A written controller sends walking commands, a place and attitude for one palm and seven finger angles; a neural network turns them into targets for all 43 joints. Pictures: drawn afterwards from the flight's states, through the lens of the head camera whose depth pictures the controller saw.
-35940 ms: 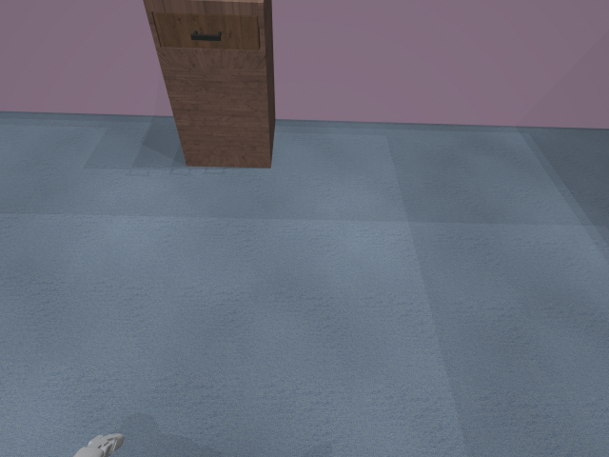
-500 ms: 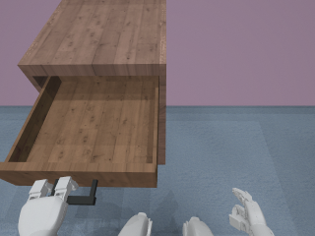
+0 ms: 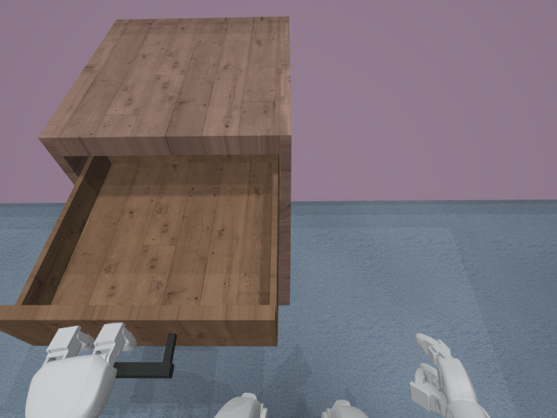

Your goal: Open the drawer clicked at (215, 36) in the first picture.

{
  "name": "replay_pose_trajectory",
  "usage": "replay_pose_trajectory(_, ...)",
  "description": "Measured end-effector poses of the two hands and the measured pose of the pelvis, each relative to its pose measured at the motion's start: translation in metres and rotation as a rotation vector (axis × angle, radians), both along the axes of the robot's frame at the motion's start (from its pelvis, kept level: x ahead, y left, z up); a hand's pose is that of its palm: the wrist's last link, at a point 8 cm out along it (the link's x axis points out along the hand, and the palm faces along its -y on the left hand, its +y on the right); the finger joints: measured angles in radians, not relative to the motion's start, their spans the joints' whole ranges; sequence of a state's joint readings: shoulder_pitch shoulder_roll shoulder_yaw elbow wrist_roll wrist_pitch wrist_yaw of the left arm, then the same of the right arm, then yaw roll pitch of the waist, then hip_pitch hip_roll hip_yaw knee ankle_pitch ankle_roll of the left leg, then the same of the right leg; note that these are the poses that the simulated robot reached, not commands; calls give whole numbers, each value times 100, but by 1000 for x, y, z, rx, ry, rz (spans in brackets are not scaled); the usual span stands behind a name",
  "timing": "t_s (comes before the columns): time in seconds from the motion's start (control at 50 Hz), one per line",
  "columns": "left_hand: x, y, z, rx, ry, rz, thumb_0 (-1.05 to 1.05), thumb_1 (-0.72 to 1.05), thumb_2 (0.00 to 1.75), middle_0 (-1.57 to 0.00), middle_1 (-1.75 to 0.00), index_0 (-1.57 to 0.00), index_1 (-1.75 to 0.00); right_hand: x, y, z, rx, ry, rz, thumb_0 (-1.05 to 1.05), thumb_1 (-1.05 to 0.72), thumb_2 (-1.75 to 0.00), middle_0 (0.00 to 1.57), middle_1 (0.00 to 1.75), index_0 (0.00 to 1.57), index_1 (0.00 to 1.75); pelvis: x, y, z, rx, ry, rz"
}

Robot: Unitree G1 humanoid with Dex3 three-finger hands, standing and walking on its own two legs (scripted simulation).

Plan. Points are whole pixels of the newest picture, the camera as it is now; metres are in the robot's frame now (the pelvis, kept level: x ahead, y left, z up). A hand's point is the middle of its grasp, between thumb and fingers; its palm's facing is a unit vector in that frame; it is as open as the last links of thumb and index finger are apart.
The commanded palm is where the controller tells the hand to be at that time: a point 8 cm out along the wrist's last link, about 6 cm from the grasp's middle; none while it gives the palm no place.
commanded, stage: lift the hand off the handle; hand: left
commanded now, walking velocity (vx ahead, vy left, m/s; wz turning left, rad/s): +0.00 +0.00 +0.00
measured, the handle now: (135, 355) +0.20 +0.23 -0.02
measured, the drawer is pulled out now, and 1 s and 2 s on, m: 0.30 0.30 0.30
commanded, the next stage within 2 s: draw the hand back to the body in 1.80 s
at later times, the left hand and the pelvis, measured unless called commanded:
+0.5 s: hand (88, 386) +0.15 +0.25 +0.02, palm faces -0.03 -0.08 -1.00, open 13.4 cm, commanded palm +0.14 +0.25 +0.08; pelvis +0.01 +0.00 +0.02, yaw +0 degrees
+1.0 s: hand (68, 374) +0.16 +0.26 +0.06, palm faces -0.01 -0.10 -0.99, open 13.8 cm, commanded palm +0.13 +0.25 +0.12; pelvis +0.02 +0.00 +0.04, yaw -1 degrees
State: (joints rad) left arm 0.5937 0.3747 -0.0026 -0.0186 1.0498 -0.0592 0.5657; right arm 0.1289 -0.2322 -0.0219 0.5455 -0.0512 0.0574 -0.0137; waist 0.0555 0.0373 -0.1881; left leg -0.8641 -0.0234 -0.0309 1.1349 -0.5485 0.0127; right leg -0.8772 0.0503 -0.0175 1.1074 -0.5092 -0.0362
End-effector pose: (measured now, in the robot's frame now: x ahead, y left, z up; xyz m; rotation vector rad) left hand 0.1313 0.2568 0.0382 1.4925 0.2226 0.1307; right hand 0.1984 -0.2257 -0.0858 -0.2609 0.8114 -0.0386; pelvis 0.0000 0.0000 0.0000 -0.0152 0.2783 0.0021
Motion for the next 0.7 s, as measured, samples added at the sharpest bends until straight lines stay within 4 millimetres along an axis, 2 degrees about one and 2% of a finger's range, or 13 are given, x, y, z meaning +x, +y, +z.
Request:
replay_pose_trajectory(0.1, -1, -2, 11, -5, -12, 9, -1, -49, 30, -31, -120, -42, -122, 1, 4, 5, 20, -6, 6, 2, -91, -90, 20, 30, 20, 30, 2, 1, 5, 2, -14, -2)
replay_pose_trajectory(0.3, 0, -5, 20, -13, 11, 17, -1, -49, 30, -31, -120, -41, -122, 3, 10, 14, 43, -7, 23, 2, -91, -90, 20, 30, 20, 30, 6, 0, 14, 6, -33, -4)
replay_pose_trajectory(0.7, 2, -6, 60, -7, -45, 12, -1, -49, 30, -31, -120, -39, -123, 12, 5, 30, 65, -27, 11, 2, -91, -90, 20, 30, 20, 30, 15, -3, 27, 13, -74, -14)
